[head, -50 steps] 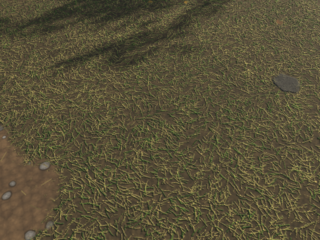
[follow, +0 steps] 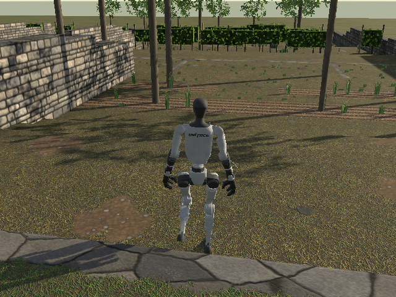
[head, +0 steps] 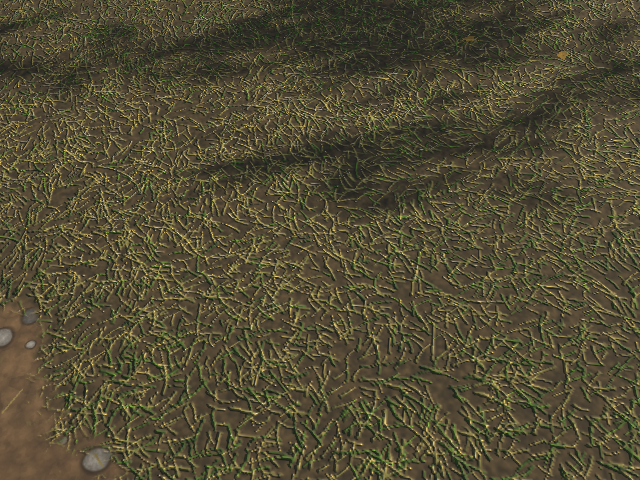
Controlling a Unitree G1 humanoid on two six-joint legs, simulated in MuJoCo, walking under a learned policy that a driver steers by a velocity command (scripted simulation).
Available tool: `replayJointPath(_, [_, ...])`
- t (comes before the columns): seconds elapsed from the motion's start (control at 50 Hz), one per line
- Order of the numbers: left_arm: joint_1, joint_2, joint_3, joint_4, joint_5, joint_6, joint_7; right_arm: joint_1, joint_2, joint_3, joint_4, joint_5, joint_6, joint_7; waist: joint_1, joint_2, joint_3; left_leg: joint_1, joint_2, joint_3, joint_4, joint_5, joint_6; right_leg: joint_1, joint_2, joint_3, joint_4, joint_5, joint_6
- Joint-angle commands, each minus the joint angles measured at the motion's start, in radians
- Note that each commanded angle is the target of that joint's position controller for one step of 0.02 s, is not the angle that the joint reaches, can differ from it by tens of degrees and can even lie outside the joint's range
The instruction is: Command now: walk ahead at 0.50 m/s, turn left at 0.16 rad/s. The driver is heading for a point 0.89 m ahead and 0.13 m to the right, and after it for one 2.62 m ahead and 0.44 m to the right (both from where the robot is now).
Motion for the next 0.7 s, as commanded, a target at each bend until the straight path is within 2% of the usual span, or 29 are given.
replayJointPath(0.02, [0.072, 0.137, 0.020, -0.006, -0.005, -0.036, 0.008, -0.095, -0.054, -0.003, -0.111, -0.015, -0.009, 0.046, -0.008, -0.088, 0.061, -0.124, 0.100, -0.023, -0.401, 0.220, -0.050, -0.020, -0.323, 0.335, -0.319, 0.377, -0.154])
replayJointPath(0.04, [0.071, 0.133, 0.017, 0.010, -0.007, -0.036, 0.004, -0.090, -0.026, 0.006, -0.102, -0.015, -0.009, 0.057, -0.022, -0.146, 0.032, -0.040, 0.094, 0.027, -0.494, 0.297, -0.060, -0.050, -0.272, 0.257, -0.329, 0.461, -0.141])
replayJointPath(0.06, [0.077, 0.113, 0.012, 0.018, -0.017, -0.035, -0.002, -0.092, -0.014, 0.011, -0.099, -0.011, -0.015, 0.063, -0.019, -0.187, 0.005, 0.002, 0.096, 0.043, -0.589, 0.366, -0.057, -0.027, -0.245, 0.199, -0.316, 0.583, -0.130])
replayJointPath(0.08, [0.078, 0.102, 0.010, 0.021, -0.025, -0.031, -0.008, -0.108, 0.006, 0.022, -0.099, -0.002, -0.022, 0.067, -0.016, -0.201, -0.021, 0.056, 0.096, 0.066, -0.680, 0.420, -0.049, -0.016, -0.222, 0.151, -0.310, 0.642, -0.119])
replayJointPath(0.1, [0.093, 0.104, 0.011, 0.028, -0.033, -0.026, -0.011, -0.152, 0.017, 0.031, -0.105, 0.008, -0.026, 0.068, -0.001, -0.192, -0.029, 0.098, 0.089, 0.090, -0.761, 0.462, -0.040, -0.007, -0.214, 0.125, -0.319, 0.658, -0.106])
replayJointPath(0.14, [0.158, 0.113, 0.012, 0.051, -0.043, -0.016, -0.012, -0.270, 0.010, 0.038, -0.130, 0.012, -0.027, 0.065, 0.042, -0.163, -0.012, 0.103, 0.076, 0.127, -0.847, 0.505, -0.028, 0.063, -0.227, 0.131, -0.348, 0.627, -0.082])
replayJointPath(0.18, [0.218, 0.125, 0.012, 0.076, -0.034, -0.002, -0.004, -0.360, -0.006, 0.039, -0.154, 0.010, -0.022, 0.060, 0.070, -0.131, 0.017, 0.041, 0.076, 0.132, -0.907, 0.470, -0.017, 0.185, -0.257, 0.152, -0.346, 0.575, -0.081])
replayJointPath(0.22, [0.266, 0.139, 0.012, 0.099, -0.017, 0.010, 0.004, -0.407, -0.013, 0.037, -0.171, 0.008, -0.023, 0.058, 0.085, -0.112, 0.032, 0.000, 0.072, 0.130, -0.962, 0.401, -0.002, 0.305, -0.283, 0.161, -0.307, 0.590, -0.095])
replayJointPath(0.26, [0.272, 0.153, 0.013, 0.110, -0.007, 0.017, 0.010, -0.370, -0.022, 0.031, -0.157, 0.008, -0.032, 0.049, 0.065, -0.116, 0.008, 0.093, 0.040, 0.145, -1.028, 0.321, 0.016, 0.350, -0.285, 0.140, -0.222, 0.703, -0.090])
replayJointPath(0.28, [0.277, 0.153, 0.011, 0.117, -0.011, 0.020, 0.010, -0.288, -0.032, 0.023, -0.131, 0.004, -0.040, 0.042, 0.034, -0.108, -0.029, 0.235, 0.015, 0.155, -1.080, 0.308, 0.031, 0.324, -0.268, 0.131, -0.117, 0.780, -0.082])
replayJointPath(0.3, [0.263, 0.146, 0.006, 0.113, -0.019, 0.018, 0.008, -0.131, -0.066, 0.006, -0.082, -0.006, -0.054, 0.031, -0.035, -0.079, -0.105, 0.472, 0.044, 0.113, -1.120, 0.343, 0.059, 0.220, -0.230, 0.100, 0.050, 0.728, -0.064])
replayJointPath(0.32, [0.235, 0.117, -0.005, 0.065, -0.030, 0.012, 0.004, 0.052, -0.154, -0.017, -0.055, -0.028, -0.064, 0.014, -0.102, 0.019, -0.235, 0.747, 0.273, -0.129, -1.128, 0.307, 0.118, 0.008, -0.176, 0.062, 0.322, 0.416, -0.045])
replayJointPath(0.34, [0.346, 0.029, -0.021, 0.062, -0.051, 0.019, 0.009, 0.081, -0.216, -0.038, -0.048, -0.017, -0.048, 0.013, -0.061, 0.187, -0.348, 0.946, 0.530, -0.498, -1.201, 0.295, 0.252, -0.294, -0.028, -0.017, 0.638, -0.316, -0.019])
replayJointPath(0.36, [0.256, 0.158, 0.014, 0.075, -0.018, 0.036, 0.020, 0.043, -0.144, -0.028, -0.053, 0.016, -0.036, 0.017, -0.068, -0.017, -0.225, 0.817, 0.478, -0.485, -1.257, 0.152, 0.222, -0.385, -0.067, 0.057, 0.699, -0.280, -0.026])
replayJointPath(0.38, [0.186, 0.139, 0.019, 0.052, -0.013, 0.035, 0.013, -0.051, -0.098, -0.015, -0.060, 0.021, -0.037, 0.018, -0.029, -0.006, -0.078, 0.670, 0.426, -0.346, -1.310, 0.166, 0.186, -0.393, -0.104, 0.075, 0.674, -0.190, -0.027])
replayJointPath(0.4, [0.157, 0.108, 0.016, 0.048, -0.012, 0.037, 0.005, -0.104, -0.058, -0.007, -0.061, 0.019, -0.045, 0.022, 0.001, -0.006, -0.013, 0.544, 0.379, -0.249, -1.360, 0.230, 0.151, -0.347, -0.132, 0.074, 0.630, -0.128, -0.020])
replayJointPath(0.42, [0.154, 0.098, 0.019, 0.055, -0.004, 0.047, 0.001, -0.120, -0.037, -0.003, -0.057, 0.019, -0.053, 0.019, 0.026, 0.013, 0.027, 0.467, 0.342, -0.164, -1.389, 0.289, 0.118, -0.306, -0.147, 0.073, 0.600, -0.101, -0.012])
replayJointPath(0.44, [0.176, 0.078, 0.017, 0.065, 0.005, 0.060, -0.006, -0.122, -0.026, -0.001, -0.047, 0.022, -0.060, 0.016, 0.051, 0.030, 0.034, 0.413, 0.316, -0.102, -1.410, 0.327, 0.097, -0.261, -0.154, 0.068, 0.584, -0.078, 0.000])
replayJointPath(0.46, [0.168, 0.070, 0.019, 0.066, 0.004, 0.067, -0.012, -0.106, -0.023, -0.002, -0.040, 0.023, -0.072, 0.015, 0.058, 0.020, 0.027, 0.394, 0.308, -0.063, -1.425, 0.375, 0.093, -0.240, -0.151, 0.063, 0.583, -0.052, 0.006])
replayJointPath(0.52, [0.077, 0.063, 0.028, 0.028, 0.003, 0.080, -0.023, -0.059, -0.048, -0.013, -0.015, 0.032, -0.093, 0.009, 0.071, 0.004, 0.033, 0.417, 0.304, 0.036, -1.448, 0.486, 0.092, -0.317, -0.164, 0.056, 0.552, 0.045, 0.023])
replayJointPath(0.58, [-0.035, 0.056, 0.028, -0.015, -0.002, 0.082, -0.029, -0.007, -0.038, -0.012, 0.009, 0.029, -0.095, 0.006, 0.057, 0.008, 0.050, 0.445, 0.287, 0.123, -1.445, 0.552, 0.080, -0.385, -0.168, 0.042, 0.457, 0.154, 0.034])
replayJointPath(0.62, [-0.106, 0.038, 0.018, -0.042, -0.003, 0.079, -0.038, 0.007, -0.035, -0.010, 0.016, 0.026, -0.095, 0.006, 0.048, 0.013, 0.061, 0.437, 0.264, 0.184, -1.436, 0.596, 0.069, -0.354, -0.158, 0.008, 0.337, 0.231, 0.031])
replayJointPath(0.66, [-0.186, 0.030, 0.008, -0.073, -0.003, 0.077, -0.048, 0.039, -0.051, -0.012, 0.027, 0.025, -0.096, 0.005, 0.027, 0.010, 0.069, 0.452, 0.272, 0.221, -1.426, 0.632, 0.062, -0.316, -0.146, -0.036, 0.232, 0.277, 0.018])
replayJointPath(0.7, [-0.243, 0.041, 0.005, -0.099, 0.001, 0.078, -0.054, 0.080, -0.070, -0.015, 0.041, 0.022, -0.091, 0.001, 0.009, 0.007, 0.075, 0.515, 0.297, 0.241, -1.404, 0.685, 0.058, -0.307, -0.133, -0.070, 0.168, 0.249, -0.004])
Keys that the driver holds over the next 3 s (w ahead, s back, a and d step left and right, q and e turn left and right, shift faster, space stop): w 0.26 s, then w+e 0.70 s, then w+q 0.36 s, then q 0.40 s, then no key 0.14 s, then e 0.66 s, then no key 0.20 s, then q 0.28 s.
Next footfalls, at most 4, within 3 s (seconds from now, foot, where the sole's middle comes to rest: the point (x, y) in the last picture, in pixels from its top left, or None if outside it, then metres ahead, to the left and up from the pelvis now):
0.32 left None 0.29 0.09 -0.77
0.84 right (403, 441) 0.54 -0.13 -0.77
1.40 left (370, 303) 0.88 -0.09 -0.77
2.02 right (445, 290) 0.91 -0.28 -0.77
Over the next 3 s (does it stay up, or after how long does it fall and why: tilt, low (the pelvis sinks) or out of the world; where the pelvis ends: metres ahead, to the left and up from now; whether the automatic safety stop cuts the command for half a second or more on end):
stays up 0.81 -0.15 0.01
